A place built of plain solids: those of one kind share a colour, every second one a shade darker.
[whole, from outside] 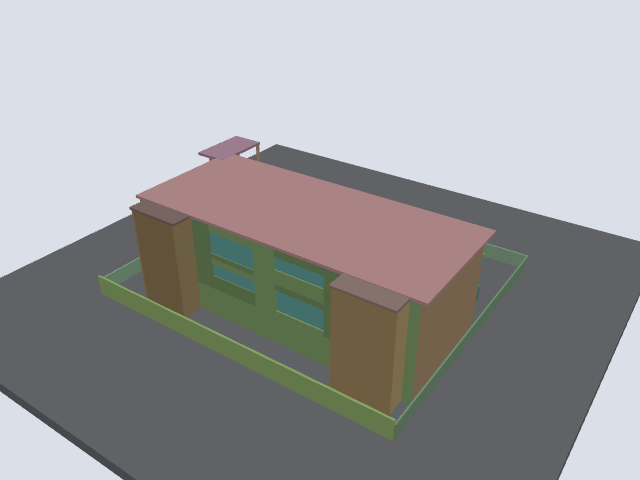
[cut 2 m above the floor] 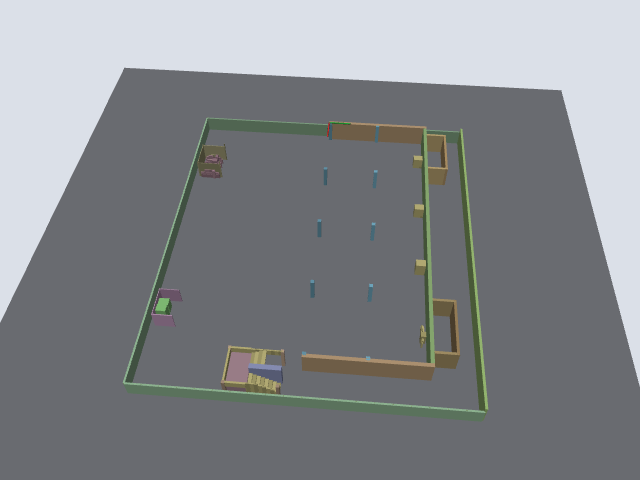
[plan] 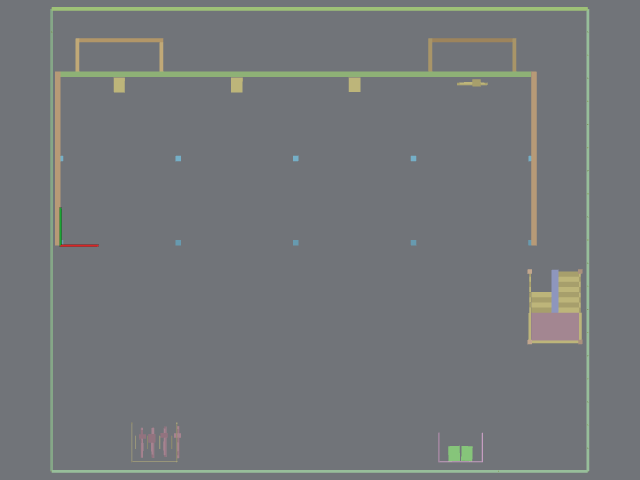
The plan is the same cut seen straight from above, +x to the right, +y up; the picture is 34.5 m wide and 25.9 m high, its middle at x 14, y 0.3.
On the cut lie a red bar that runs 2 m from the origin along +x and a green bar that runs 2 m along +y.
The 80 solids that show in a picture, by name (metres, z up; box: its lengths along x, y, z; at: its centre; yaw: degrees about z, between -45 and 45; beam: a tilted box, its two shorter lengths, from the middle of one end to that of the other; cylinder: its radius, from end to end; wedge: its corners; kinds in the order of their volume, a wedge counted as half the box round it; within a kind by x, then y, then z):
{
 "roof_1": {"box": [26.39, 11.19, 0.25], "at": [12.7, 3.99, 8.78]},
 "gable_1": {"box": [0.3, 9.39, 8.71], "at": [-0.15, 4.69, 4.3]},
 "gable_2": {"box": [0.3, 9.39, 8.71], "at": [25.54, 4.69, 4.3]},
 "back_1": {"box": [1.0, 0.3, 2.89], "at": [0.5, 9.24, 4.08]},
 "back_2": {"box": [1.0, 0.3, 3.14], "at": [0.5, 9.24, 7.09]},
 "back_3": {"box": [2.0, 0.3, 2.89], "at": [6.35, 9.24, 4.08]},
 "back_4": {"box": [2.0, 0.3, 3.14], "at": [6.35, 9.24, 7.09]},
 "back_5": {"box": [4.35, 0.3, 0.45], "at": [9.52, 9.24, 2.86]},
 "back_6": {"box": [4.35, 0.3, 0.54], "at": [9.52, 9.24, 5.25]},
 "back_7": {"box": [4.35, 0.3, 1.25], "at": [9.52, 9.24, 6.15]},
 "back_8": {"box": [4.35, 0.3, 0.79], "at": [9.52, 9.24, 8.26]},
 "back_9": {"box": [25.39, 0.3, 2.69], "at": [12.7, 9.24, 1.29]},
 "back_10": {"box": [2.0, 0.3, 2.89], "at": [12.7, 9.24, 4.08]},
 "back_11": {"box": [2.0, 0.3, 3.14], "at": [12.7, 9.24, 7.09]},
 "back_12": {"box": [4.35, 0.3, 1.25], "at": [15.87, 9.24, 3.26]},
 "back_13": {"box": [4.35, 0.3, 0.54], "at": [15.87, 9.24, 5.25]},
 "back_14": {"box": [4.35, 0.3, 0.45], "at": [15.87, 9.24, 5.75]},
 "back_15": {"box": [4.35, 0.3, 0.79], "at": [15.87, 9.24, 8.26]},
 "back_16": {"box": [2.0, 0.3, 2.89], "at": [19.04, 9.24, 4.08]},
 "back_17": {"box": [2.0, 0.3, 3.14], "at": [19.04, 9.24, 7.09]},
 "bay_back_1": {"box": [4.75, 0.21, 8.71], "at": [3.17, 11.08, 4.3]},
 "bay_back_2": {"box": [4.75, 0.21, 8.71], "at": [22.22, 11.08, 4.3]},
 "site_fence_whole_1": {"box": [0.15, 24.95, 1.45], "at": [-0.48, 0.29, 0.68]},
 "site_fence_whole_2": {"box": [28.93, 0.15, 1.45], "at": [13.99, -12.18, 0.68]},
 "site_fence_whole_3": {"box": [0.15, 24.95, 1.45], "at": [28.45, 0.29, 0.68]},
 "bay_side_1": {"box": [0.21, 1.79, 8.71], "at": [0.91, 10.29, 4.3]},
 "bay_side_2": {"box": [0.21, 1.79, 8.71], "at": [5.44, 10.29, 4.3]},
 "bay_side_3": {"box": [0.21, 1.79, 8.71], "at": [19.95, 10.29, 4.3]},
 "bay_side_4": {"box": [0.21, 1.79, 8.71], "at": [24.49, 10.29, 4.3]},
 "site_backwall_1": {"box": [28.93, 0.2, 1.85], "at": [13.99, 12.77, 0.88]},
 "spine_1": {"box": [0.38, 2.32, 8.71], "at": [26.68, -2.46, 4.3]},
 "piece_1": {"box": [0.6, 0.82, 1.09], "at": [3.17, 8.66, 0.49]},
 "piece_2": {"box": [0.62, 0.82, 1.1], "at": [9.51, 8.66, 0.5]},
 "piece_3": {"box": [0.65, 0.79, 1.26], "at": [15.87, 8.68, 0.58]},
 "piece_4": {"box": [0.45, 0.4, 1.03], "at": [22.44, 8.78, 0.47]},
 "piece_5": {"box": [0.15, 1.65, 1.1], "at": [25.32, -4.45, 1.99]},
 "piece_6": {"box": [1.1, 0.28, 1.65], "at": [25.94, -3.48, 0.78]},
 "piece_7": {"box": [1.1, 0.28, 1.81], "at": [25.94, -3.21, 0.86]},
 "piece_8": {"box": [1.1, 0.28, 1.97], "at": [25.94, -2.93, 0.94]},
 "piece_9": {"box": [1.1, 0.28, 0.2], "at": [25.94, -2.65, 1.98]},
 "piece_10": {"box": [2.88, 0.15, 1.1], "at": [26.68, -5.2, 1.99]},
 "piece_11": {"box": [1.1, 0.28, 1.33], "at": [27.42, -3.48, 0.62]},
 "piece_12": {"box": [1.1, 0.28, 1.17], "at": [27.42, -3.21, 0.54]},
 "piece_13": {"box": [1.1, 0.28, 1.01], "at": [27.42, -2.93, 0.46]},
 "piece_14": {"box": [1.1, 0.28, 0.85], "at": [27.42, -2.65, 0.38]},
 "piece_15": {"box": [1.1, 0.28, 0.69], "at": [27.42, -2.37, 0.3]},
 "piece_16": {"box": [1.1, 0.28, 0.53], "at": [27.42, -2.1, 0.22]},
 "piece_17": {"box": [1.1, 0.28, 0.37], "at": [27.42, -1.82, 0.14]},
 "piece_18": {"box": [1.1, 0.28, 0.21], "at": [27.42, -1.54, 0.06]},
 "piece_19": {"box": [0.15, 1.65, 1.1], "at": [28.05, -4.45, 1.99]},
 "half_1": {"box": [2.58, 1.51, 1.49], "at": [26.68, -4.37, 0.7]},
 "troof_1": {"box": [3.08, 5.4, 0.25], "at": [26.68, -2.68, 8.79]},
 "bay_roof_1": {"box": [4.95, 1.94, 0.2], "at": [3.17, 10.31, 8.76]},
 "bay_roof_2": {"box": [4.95, 1.94, 0.2], "at": [22.22, 10.31, 8.76]},
 "glazing_1": {"box": [4.35, 0.06, 1.9], "at": [9.52, 9.24, 4.04]},
 "glazing_2": {"box": [4.35, 0.11, 1.1], "at": [9.52, 9.24, 7.32]},
 "glazing_3": {"box": [4.35, 0.12, 1.1], "at": [15.87, 9.24, 4.44]},
 "glazing_4": {"box": [4.35, 0.13, 1.9], "at": [15.87, 9.24, 6.92]},
 "column_1": {"box": [0.3, 0.3, 2.69], "at": [0.0, 0.15, 1.29]},
 "column_2": {"box": [0.3, 0.3, 2.69], "at": [0.0, 4.69, 1.29]},
 "column_3": {"box": [0.3, 0.3, 2.69], "at": [6.35, 0.15, 1.29]},
 "column_4": {"box": [0.3, 0.3, 2.69], "at": [6.35, 4.69, 1.29]},
 "column_5": {"box": [0.3, 0.3, 2.69], "at": [12.7, 0.15, 1.29]},
 "column_6": {"box": [0.3, 0.3, 2.69], "at": [12.7, 4.69, 1.29]},
 "column_7": {"box": [0.3, 0.3, 2.69], "at": [19.04, 0.15, 1.29]},
 "column_8": {"box": [0.3, 0.3, 2.69], "at": [19.04, 4.69, 1.29]},
 "post_1": {"box": [0.24, 0.24, 8.71], "at": [25.32, -5.2, 4.3]},
 "post_2": {"box": [0.24, 0.24, 8.71], "at": [25.32, -1.4, 4.3]},
 "post_3": {"box": [0.24, 0.24, 8.71], "at": [28.05, -1.4, 4.3]},
 "binstore_bin_1": {"box": [0.62, 0.82, 1.08], "at": [21.24, -11.22, 0.49], "yaw": 1.6},
 "binstore_bin_2": {"box": [0.6, 0.79, 1.27], "at": [21.93, -11.21, 0.58], "yaw": -1.2},
 "binstore_1": {"box": [0.07, 1.6, 1.58], "at": [20.42, -10.9, 0.74]},
 "binstore_2": {"box": [2.4, 0.06, 1.54], "at": [21.59, -11.67, 0.72]},
 "binstore_3": {"box": [0.07, 1.6, 1.58], "at": [22.77, -10.9, 0.74]},
 "bike_shelter_1": {"box": [0.05, 1.99, 1.73], "at": [3.85, -10.62, 0.81]},
 "bike_shelter_2": {"box": [2.34, 0.05, 1.73], "at": [5.06, -11.66, 0.81]},
 "bike_shelter_3": {"box": [0.05, 1.99, 1.73], "at": [6.27, -10.62, 0.81]},
 "bike_shelter_bike_1": {"box": [0.4, 0.47, 0.96], "at": [4.93, -10.41, 0.43]},
 "bike_shelter_bike_2": {"box": [0.4, 0.25, 0.95], "at": [5.59, -10.24, 0.43]},
 "bike_shelter_bike_3": {"box": [0.1, 1.73, 0.44], "at": [6.37, -10.61, 0.17]}
}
